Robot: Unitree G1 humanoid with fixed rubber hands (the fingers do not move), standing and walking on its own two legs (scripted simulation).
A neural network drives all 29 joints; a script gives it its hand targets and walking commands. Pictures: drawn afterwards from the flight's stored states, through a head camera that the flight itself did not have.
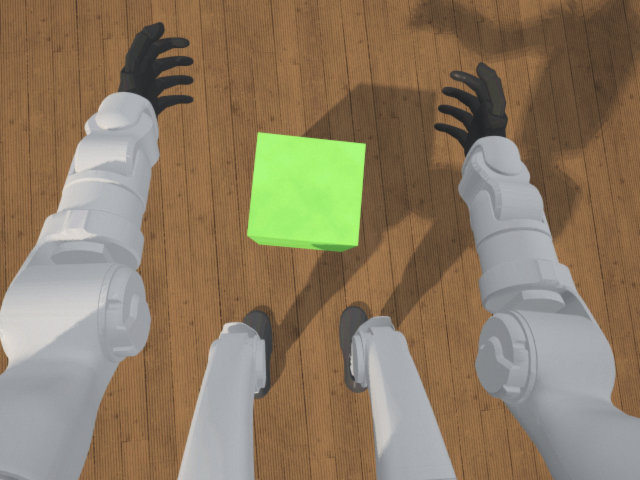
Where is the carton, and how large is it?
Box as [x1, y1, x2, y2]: [247, 132, 365, 251]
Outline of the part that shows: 258,132 247,235 260,244 342,251 357,245 365,144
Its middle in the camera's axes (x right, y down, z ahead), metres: -0.03 -0.08 +0.86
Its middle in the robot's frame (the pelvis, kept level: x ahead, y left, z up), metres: +0.49 -0.01 -0.51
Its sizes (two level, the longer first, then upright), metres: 0.210 0.200 0.250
